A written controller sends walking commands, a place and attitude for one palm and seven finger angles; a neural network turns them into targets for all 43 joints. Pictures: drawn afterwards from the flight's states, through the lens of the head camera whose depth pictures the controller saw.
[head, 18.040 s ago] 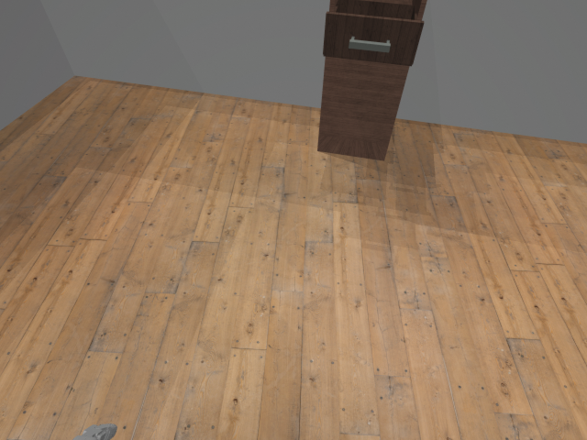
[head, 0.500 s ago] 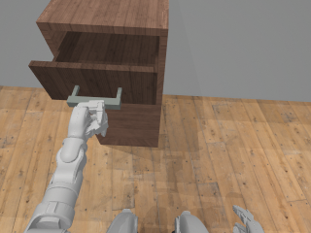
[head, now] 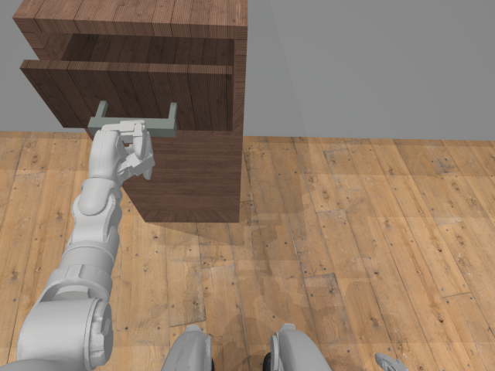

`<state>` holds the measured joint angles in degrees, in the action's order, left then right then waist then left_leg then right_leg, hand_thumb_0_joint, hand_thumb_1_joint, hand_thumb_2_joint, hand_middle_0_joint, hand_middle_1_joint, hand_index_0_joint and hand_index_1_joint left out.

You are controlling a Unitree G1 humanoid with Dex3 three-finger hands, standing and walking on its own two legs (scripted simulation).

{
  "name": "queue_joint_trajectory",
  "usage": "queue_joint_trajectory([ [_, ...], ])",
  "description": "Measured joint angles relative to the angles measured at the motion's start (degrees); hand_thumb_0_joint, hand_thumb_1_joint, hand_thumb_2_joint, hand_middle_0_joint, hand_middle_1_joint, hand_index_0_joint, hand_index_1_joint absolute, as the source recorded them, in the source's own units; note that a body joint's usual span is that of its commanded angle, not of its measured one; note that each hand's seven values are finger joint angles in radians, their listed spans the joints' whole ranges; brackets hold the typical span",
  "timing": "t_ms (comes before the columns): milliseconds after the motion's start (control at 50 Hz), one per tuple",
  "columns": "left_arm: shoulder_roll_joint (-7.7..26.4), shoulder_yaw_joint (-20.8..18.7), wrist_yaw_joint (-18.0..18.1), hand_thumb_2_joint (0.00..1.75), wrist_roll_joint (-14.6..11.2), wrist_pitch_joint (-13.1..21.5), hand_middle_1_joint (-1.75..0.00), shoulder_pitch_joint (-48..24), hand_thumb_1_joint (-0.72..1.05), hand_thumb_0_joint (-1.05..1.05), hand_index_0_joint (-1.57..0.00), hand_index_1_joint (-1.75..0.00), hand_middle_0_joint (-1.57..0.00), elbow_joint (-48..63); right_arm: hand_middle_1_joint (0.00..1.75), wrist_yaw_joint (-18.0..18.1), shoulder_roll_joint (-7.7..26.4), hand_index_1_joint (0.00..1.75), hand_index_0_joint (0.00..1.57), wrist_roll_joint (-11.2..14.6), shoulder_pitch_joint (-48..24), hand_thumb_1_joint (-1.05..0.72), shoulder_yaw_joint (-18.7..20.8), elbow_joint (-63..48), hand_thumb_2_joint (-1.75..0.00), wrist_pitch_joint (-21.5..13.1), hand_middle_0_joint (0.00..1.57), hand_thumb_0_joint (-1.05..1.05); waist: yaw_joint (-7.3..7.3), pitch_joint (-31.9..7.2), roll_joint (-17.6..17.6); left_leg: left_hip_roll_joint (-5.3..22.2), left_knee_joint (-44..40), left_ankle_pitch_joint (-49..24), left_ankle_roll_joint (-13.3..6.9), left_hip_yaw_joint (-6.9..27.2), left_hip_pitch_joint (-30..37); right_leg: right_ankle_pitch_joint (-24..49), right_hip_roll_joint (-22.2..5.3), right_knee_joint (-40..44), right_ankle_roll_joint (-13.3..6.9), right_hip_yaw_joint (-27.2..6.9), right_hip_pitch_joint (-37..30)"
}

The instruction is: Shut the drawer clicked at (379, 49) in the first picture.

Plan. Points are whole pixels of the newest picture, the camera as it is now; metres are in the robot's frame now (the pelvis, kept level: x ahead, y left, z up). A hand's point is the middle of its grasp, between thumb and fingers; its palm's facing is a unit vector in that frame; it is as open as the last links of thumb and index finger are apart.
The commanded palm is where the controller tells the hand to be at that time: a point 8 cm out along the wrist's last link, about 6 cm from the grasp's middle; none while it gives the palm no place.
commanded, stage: push the drawer shut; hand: left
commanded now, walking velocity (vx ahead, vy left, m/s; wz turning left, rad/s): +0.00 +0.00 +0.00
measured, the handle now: (136, 117) +0.52 +0.18 +0.06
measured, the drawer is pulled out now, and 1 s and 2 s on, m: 0.08 0.00 0.00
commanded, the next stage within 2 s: pull the fist back off the drawer in 1.00 s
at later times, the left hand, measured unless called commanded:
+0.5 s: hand (154, 125) +0.51 +0.15 +0.05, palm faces -0.04 -1.00 -0.04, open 3.0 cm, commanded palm +0.51 +0.19 +0.06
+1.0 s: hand (152, 115) +0.54 +0.16 +0.05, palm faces -0.03 -1.00 -0.06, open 2.7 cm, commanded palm +0.57 +0.18 +0.06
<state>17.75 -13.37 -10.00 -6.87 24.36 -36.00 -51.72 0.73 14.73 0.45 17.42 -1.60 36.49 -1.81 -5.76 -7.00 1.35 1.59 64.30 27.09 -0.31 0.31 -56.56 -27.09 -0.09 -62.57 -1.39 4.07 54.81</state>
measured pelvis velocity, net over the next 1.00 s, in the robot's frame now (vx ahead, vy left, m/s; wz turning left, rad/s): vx -0.01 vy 0.01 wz -0.01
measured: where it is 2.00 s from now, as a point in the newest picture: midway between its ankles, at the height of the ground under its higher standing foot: outside the picture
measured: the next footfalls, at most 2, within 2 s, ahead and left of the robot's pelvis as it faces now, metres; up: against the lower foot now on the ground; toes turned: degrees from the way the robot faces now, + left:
none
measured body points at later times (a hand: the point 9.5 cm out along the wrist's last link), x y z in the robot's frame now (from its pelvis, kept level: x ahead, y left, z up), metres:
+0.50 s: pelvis +0.00 +0.01 -0.01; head +0.13 +0.02 +0.42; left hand +0.51 +0.20 +0.06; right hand +0.01 -0.25 -0.13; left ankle +0.03 +0.12 -0.65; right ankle +0.03 -0.11 -0.65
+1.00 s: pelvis -0.01 +0.01 -0.02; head +0.14 +0.04 +0.40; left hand +0.53 +0.21 +0.05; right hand -0.02 -0.25 -0.13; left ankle +0.03 +0.12 -0.65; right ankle +0.03 -0.11 -0.65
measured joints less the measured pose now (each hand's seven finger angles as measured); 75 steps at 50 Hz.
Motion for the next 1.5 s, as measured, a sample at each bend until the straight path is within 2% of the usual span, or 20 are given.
queue_joint_trajectory([
  [360,4.72,-4.33,0.18,0.91,2.76,0.65,-1.6,-12.53,0.75,-0.02,-1.4,-1.6,-1.4,-11.43,0.29,-0.85,0.33,0.3,0.2,-1.28,1.91,-0.9,-0.66,0.39,-0.9,1.36,0.2,0.01,-2.99,-0.02,0.2,0.4,2.72,0.36,-0.51,0.05,-5.63,0.27,0.37,-1.76,0.41,-0.03,5.27],
  [640,7.55,-5.62,2.85,0.93,5.37,-0.35,-1.6,-20.14,0.78,-0.02,-1.4,-1.6,-1.4,-16.25,0.3,-1.72,0.47,0.3,0.2,-2.63,3.87,-0.9,-1.13,0.46,-0.9,3.07,0.2,0.01,-5.36,0.14,0.77,0.42,3.96,0.67,-0.84,0.34,-9.16,0.3,0.43,-2.24,0.73,0.21,8.36],
  [740,7.75,-5.7,2.49,0.97,5.83,0.27,-1.6,-20.97,0.74,-0.05,-1.4,-1.6,-1.4,-17.3,0.29,-1.92,0.38,0.3,0.2,-2.85,4.52,-0.9,-1.28,0.78,-0.9,3.76,0.2,0.01,-5.18,0.15,0.86,0.41,4.22,0.73,-0.89,0.6,-9.77,0.29,0.45,-2.27,0.79,0.44,8.77],
  [820,8.78,-5.69,2.45,0.98,6.44,-0.25,-1.6,-22.51,0.68,-0.08,-1.4,-1.6,-1.4,-18.69,0.3,-1.69,0.31,0.3,0.2,-2.88,4.31,-0.9,-1.74,0.96,-0.9,3.69,0.2,0.01,-5.6,0.27,0.81,0.37,4.73,0.57,-0.84,1.2,-10.68,0.42,0.44,-2.44,0.7,1.02,9.31],
  [1180,12.4,-2.25,3.46,0.98,6.14,-2.63,-1.6,-28.16,0.6,-0.05,-1.4,-1.6,-1.4,-21.63,0.3,-0.38,0.92,0.3,0.2,-2.86,3.2,-0.9,-3.0,1.86,-0.9,0.16,0.2,0.01,-7.56,0.41,0.56,-0.04,5.94,-1.1,-1.0,2.33,-14.65,2.07,0.13,-2.9,0.8,2.11,12.43],
  [1320,12.07,-2.43,4.13,0.97,6.73,-2.8,-1.6,-28.63,0.61,-0.02,-1.4,-1.6,-1.4,-21.83,0.3,-1.08,0.88,0.3,0.2,-3.37,4.28,-0.9,-2.91,1.69,-0.9,-0.04,0.2,0.01,-7.66,0.42,0.66,-0.17,5.94,-1.35,-1.15,2.17,-14.77,2.32,0.0,-2.93,0.92,1.94,12.57],
  [1500,10.72,-3.62,4.17,0.96,6.94,-2.31,-1.6,-26.65,0.68,-0.01,-1.4,-1.6,-1.4,-20.29,0.3,-2.21,0.61,0.3,0.2,-3.44,5.23,-0.9,-2.56,1.23,-0.9,1.3,0.2,0.01,-7.11,0.48,0.84,0.07,5.8,-0.88,-1.28,1.61,-13.64,2.07,0.24,-2.87,1.04,1.33,11.75],
])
